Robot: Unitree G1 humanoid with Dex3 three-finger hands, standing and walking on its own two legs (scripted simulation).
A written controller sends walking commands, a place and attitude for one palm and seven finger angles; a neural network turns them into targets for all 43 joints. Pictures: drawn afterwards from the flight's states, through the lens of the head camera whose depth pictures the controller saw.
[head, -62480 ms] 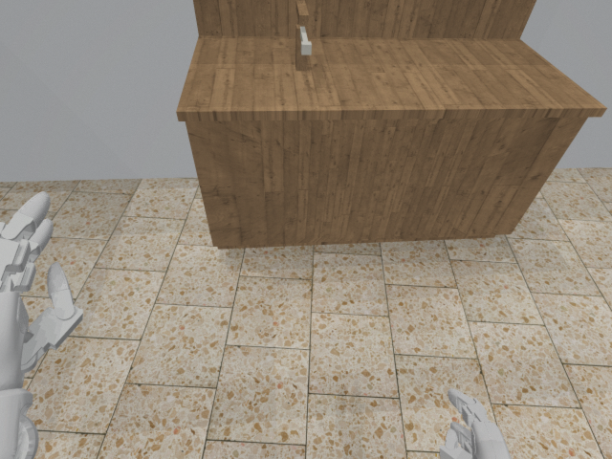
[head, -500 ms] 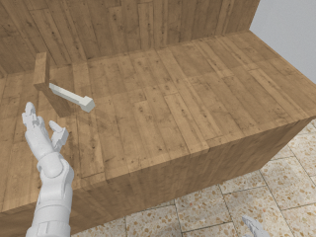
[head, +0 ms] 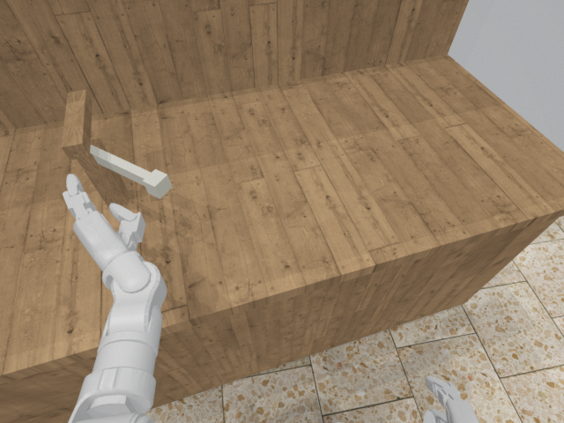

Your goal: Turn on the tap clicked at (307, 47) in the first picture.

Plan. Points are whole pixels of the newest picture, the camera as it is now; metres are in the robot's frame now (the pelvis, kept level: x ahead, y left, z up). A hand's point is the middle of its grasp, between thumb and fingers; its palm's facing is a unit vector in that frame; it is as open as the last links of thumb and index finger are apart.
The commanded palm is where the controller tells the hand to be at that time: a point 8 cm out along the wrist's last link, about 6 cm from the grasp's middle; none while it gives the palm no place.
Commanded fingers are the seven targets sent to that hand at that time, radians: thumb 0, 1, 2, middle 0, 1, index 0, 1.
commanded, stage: push the lever round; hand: left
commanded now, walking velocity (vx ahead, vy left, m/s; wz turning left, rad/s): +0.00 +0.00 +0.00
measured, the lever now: (157, 184) +0.43 +0.22 +0.09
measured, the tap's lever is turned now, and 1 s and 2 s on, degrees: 44 55 86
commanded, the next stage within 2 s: lift the hand up off the lever in 1.42 s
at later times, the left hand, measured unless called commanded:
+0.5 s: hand (164, 205) +0.40 +0.20 +0.07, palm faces +0.77 -0.63 -0.07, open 7.8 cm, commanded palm +0.35 +0.22 +0.07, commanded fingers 0.00 0.90 0.90 -0.15 -0.15 -0.15 -0.15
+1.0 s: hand (181, 190) +0.44 +0.19 +0.06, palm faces +0.84 -0.54 -0.12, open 7.8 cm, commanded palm +0.39 +0.20 +0.07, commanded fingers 0.00 0.90 0.90 -0.15 -0.15 -0.15 -0.15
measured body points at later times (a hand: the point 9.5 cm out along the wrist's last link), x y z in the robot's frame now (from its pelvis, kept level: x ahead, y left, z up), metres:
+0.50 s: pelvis -0.01 +0.00 +0.00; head +0.04 -0.01 +0.45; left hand +0.36 +0.23 +0.08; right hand +0.12 -0.25 -0.13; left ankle -0.03 +0.12 -0.71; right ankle +0.04 -0.09 -0.71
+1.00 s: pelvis -0.01 -0.02 -0.01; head +0.06 -0.02 +0.44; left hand +0.39 +0.21 +0.07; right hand +0.09 -0.27 -0.14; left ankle -0.03 +0.12 -0.71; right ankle +0.04 -0.09 -0.71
